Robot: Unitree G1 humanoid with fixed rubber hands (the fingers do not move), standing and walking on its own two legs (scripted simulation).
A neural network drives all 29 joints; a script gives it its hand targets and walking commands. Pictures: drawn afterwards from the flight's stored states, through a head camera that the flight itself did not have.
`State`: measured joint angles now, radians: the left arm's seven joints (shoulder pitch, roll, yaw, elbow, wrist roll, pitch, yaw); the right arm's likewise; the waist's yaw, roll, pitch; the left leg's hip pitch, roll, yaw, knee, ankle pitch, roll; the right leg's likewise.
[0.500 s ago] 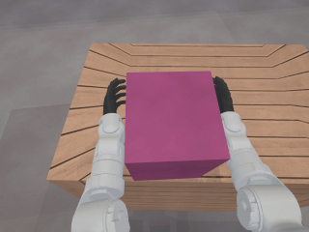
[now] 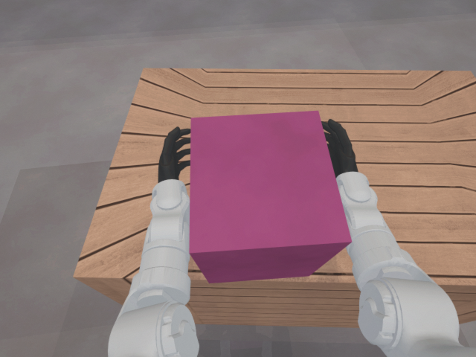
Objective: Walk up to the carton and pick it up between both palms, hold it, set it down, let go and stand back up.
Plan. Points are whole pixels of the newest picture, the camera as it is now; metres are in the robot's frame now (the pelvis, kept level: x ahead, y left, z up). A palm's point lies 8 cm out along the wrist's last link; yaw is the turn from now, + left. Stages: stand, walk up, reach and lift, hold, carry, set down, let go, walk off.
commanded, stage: set down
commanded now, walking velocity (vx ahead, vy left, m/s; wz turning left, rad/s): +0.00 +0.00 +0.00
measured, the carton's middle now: (257, 207) +0.38 +0.02 +0.01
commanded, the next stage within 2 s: none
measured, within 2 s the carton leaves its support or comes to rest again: rests again in 1.48 s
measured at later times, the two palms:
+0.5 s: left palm (170, 176) +0.41 +0.17 +0.05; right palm (340, 166) +0.44 -0.12 +0.06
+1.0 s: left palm (170, 176) +0.41 +0.17 +0.05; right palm (339, 165) +0.44 -0.12 +0.06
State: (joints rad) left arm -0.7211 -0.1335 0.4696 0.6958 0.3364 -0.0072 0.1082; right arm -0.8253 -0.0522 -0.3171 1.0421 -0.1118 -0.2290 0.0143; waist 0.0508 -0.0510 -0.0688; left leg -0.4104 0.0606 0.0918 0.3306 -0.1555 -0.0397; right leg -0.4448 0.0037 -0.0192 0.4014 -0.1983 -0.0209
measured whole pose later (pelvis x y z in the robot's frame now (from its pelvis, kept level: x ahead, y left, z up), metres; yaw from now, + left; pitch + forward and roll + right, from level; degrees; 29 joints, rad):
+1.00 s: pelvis +0.01 +0.00 +0.00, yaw +0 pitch +14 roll +1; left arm -0.73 -0.15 0.56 0.72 0.34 -0.06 0.06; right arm -0.83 -0.02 -0.44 1.02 -0.24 -0.22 0.07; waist 0.05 -0.05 -0.07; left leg -0.41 0.06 0.09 0.33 -0.16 -0.04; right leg -0.44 0.00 -0.02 0.40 -0.21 -0.02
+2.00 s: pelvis +0.00 +0.01 -0.01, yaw -1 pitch +26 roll -1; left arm -0.76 0.02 0.36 1.03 0.11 -0.27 0.21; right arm -0.90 -0.20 0.03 1.28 0.12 -0.31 0.01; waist 0.07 -0.04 -0.23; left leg -0.71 0.09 0.09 0.47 -0.18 -0.04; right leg -0.69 0.03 -0.02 0.40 -0.17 -0.02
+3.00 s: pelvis -0.04 +0.00 +0.00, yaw -1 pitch +7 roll -1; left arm -0.40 0.01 0.21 0.89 0.05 -0.24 0.19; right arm -0.57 -0.28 0.18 1.21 0.28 -0.36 0.11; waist 0.07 -0.01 -0.13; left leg -0.40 0.10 0.09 0.45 -0.17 -0.04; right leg -0.38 0.04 -0.02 0.40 -0.15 -0.02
